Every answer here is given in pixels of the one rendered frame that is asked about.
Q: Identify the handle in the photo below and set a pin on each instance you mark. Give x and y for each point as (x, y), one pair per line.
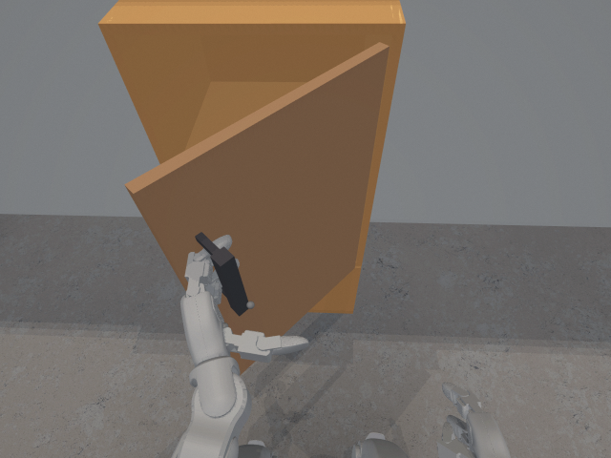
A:
(228, 273)

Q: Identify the robot right thigh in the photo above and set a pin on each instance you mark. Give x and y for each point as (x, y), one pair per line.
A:
(377, 448)

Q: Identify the cupboard door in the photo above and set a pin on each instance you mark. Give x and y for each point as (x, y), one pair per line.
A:
(288, 183)

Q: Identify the robot right shin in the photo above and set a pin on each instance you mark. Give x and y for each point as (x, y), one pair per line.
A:
(376, 436)

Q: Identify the robot left hand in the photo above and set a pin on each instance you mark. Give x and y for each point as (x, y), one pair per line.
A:
(202, 319)

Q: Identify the robot right hand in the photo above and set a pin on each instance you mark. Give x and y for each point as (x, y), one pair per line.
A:
(479, 438)

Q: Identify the robot left forearm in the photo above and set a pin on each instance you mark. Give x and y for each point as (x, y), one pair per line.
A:
(221, 405)

